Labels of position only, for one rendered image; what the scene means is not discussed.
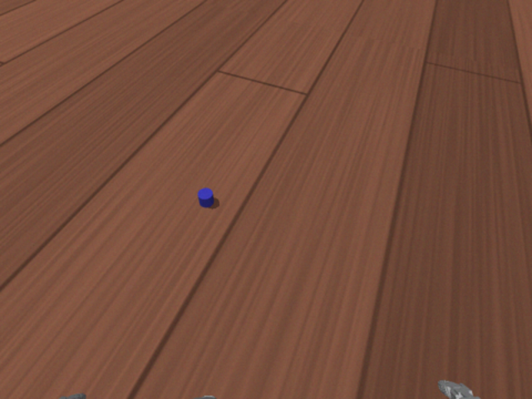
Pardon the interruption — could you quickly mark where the right robot hand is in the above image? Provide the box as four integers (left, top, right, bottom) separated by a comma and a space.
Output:
438, 380, 480, 399

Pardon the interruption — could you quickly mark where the tin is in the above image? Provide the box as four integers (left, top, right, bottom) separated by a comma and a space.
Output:
198, 188, 214, 208

